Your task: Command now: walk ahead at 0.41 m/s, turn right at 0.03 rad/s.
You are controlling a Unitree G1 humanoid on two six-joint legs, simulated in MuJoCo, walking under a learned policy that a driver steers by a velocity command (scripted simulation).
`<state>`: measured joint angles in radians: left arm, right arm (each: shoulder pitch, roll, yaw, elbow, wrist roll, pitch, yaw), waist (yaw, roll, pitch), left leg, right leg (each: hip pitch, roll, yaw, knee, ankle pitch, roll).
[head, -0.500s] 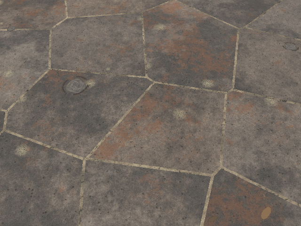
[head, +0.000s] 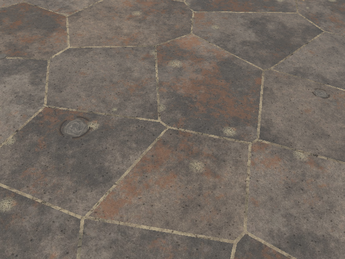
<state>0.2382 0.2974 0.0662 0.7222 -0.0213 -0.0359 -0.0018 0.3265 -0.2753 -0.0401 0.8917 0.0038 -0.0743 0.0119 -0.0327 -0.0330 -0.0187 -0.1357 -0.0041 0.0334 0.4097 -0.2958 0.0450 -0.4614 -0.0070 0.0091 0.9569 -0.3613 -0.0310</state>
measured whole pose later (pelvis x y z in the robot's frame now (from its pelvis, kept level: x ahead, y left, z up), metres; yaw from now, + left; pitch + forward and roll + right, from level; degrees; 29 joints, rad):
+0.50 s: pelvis +0.25 -0.07 +0.00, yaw +4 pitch +0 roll -1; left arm 0.22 0.25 0.06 0.78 0.01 -0.09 -0.02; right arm 0.29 -0.31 -0.06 0.86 0.04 -0.05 -0.01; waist 0.00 0.05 0.05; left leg -0.50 0.09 -0.06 1.16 -0.29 0.02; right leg -0.24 0.03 -0.12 0.39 -0.16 -0.06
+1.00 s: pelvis +0.52 +0.02 -0.01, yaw +21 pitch +1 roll +0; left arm 0.21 0.29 0.05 0.81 -0.02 -0.11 0.00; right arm 0.22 -0.29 -0.08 0.71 0.02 -0.05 0.03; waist -0.01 -0.01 0.07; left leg -0.37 -0.09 0.02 0.52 -0.17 0.10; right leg -0.37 -0.04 0.02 1.21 -0.40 -0.01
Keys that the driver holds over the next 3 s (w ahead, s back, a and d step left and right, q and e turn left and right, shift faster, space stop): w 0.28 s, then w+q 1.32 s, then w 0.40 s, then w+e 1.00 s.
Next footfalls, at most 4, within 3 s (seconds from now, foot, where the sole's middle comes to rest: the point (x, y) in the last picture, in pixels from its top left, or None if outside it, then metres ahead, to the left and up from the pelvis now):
0.32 right None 0.33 -0.16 -0.78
0.88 left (136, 242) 0.60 0.12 -0.78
1.34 right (155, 170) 0.94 0.04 -0.78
1.86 left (72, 164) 0.98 0.43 -0.78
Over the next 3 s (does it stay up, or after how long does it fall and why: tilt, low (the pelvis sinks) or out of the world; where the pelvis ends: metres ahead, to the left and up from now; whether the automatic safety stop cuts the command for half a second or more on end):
stays up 1.44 0.66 -0.01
